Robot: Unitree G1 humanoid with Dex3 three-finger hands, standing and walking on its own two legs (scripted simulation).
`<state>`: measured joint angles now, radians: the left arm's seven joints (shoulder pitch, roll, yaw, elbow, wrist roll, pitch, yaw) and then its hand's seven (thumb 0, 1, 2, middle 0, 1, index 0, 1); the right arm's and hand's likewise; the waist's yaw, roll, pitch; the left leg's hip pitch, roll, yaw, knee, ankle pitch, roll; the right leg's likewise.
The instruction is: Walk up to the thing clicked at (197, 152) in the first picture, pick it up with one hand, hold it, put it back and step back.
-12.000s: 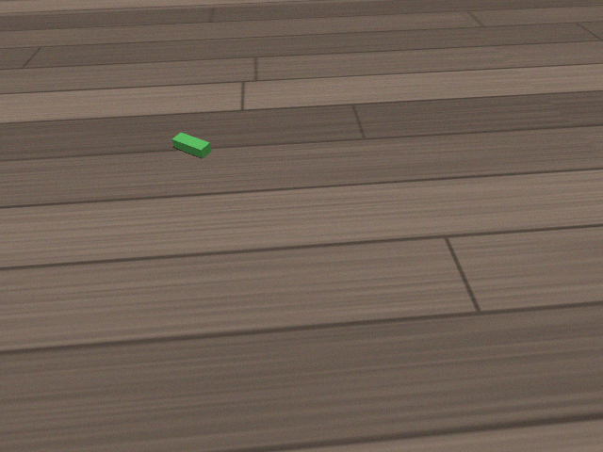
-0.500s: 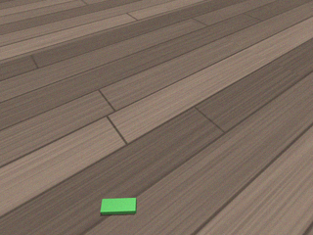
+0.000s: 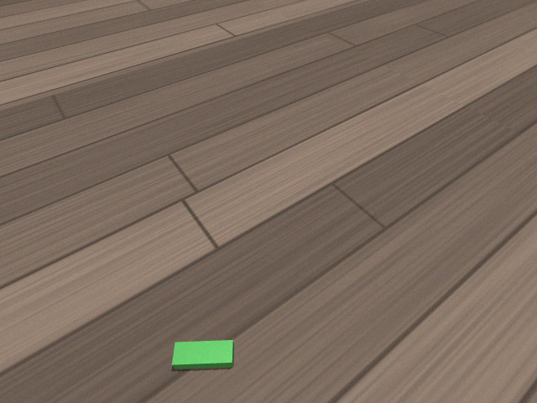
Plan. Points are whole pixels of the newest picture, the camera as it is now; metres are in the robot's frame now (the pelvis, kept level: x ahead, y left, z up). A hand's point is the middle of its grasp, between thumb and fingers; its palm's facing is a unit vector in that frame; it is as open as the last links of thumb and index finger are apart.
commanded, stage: stand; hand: left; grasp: from above
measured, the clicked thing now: (204, 354) +0.41 +0.24 -0.75
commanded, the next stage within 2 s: rise first in 0.08 s
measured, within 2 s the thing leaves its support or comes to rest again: neither
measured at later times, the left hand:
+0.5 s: hand out of the picture +0.14 +0.25 -0.17, palm faces -0.05 -0.94 -0.35, open 10.2 cm
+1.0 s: hand out of the picture +0.11 +0.27 -0.25, palm faces -0.18 -0.87 -0.46, open 14.0 cm
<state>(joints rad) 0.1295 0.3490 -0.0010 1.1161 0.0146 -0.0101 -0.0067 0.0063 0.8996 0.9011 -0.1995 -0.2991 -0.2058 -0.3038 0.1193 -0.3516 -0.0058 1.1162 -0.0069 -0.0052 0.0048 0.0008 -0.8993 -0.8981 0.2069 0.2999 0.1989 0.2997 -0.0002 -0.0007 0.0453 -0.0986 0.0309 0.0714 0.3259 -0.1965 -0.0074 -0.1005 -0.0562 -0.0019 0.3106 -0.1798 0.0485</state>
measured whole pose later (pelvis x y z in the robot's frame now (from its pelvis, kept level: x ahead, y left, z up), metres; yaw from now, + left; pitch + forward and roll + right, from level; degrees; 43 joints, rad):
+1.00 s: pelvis -0.02 -0.01 -0.11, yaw +2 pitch +20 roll -2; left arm 0.19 0.36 0.16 0.55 0.29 0.14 -0.06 0.00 -0.51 1.02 -0.05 -1.08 -0.05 -1.09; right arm 0.17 -0.24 -0.03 0.56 0.00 -0.14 -0.02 0.01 -0.89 -0.90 0.21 0.30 0.20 0.30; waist -0.02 0.01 -0.12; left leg -1.01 0.06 -0.02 1.20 -0.54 -0.02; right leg -0.97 -0.05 -0.04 1.17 -0.53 0.03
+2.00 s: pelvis -0.11 +0.00 -0.42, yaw -3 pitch +32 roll -7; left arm -0.75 0.75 0.17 1.23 1.20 -0.36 0.25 0.00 -0.54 1.04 -0.06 -1.00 -0.07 -1.00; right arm 0.13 -0.28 -0.02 0.74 -0.11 0.00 0.10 0.00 -0.89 -0.90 0.21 0.30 0.20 0.30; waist -0.13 -0.01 -0.08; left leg -2.22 0.03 -0.13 2.30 -0.65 -0.01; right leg -2.14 -0.04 -0.03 2.22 -0.65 0.05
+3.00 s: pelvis -0.10 -0.01 -0.46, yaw -4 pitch +33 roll -8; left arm -0.88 0.82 0.18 1.43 1.34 -0.38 0.41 0.00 -0.53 1.01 -0.07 -1.03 -0.08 -1.03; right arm 0.09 -0.27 0.03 0.78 -0.20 0.01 0.13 0.00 -0.91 -0.90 0.21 0.30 0.20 0.30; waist -0.19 -0.03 -0.03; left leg -2.34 0.02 -0.17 2.45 -0.70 -0.03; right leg -2.25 -0.02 -0.04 2.36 -0.69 0.06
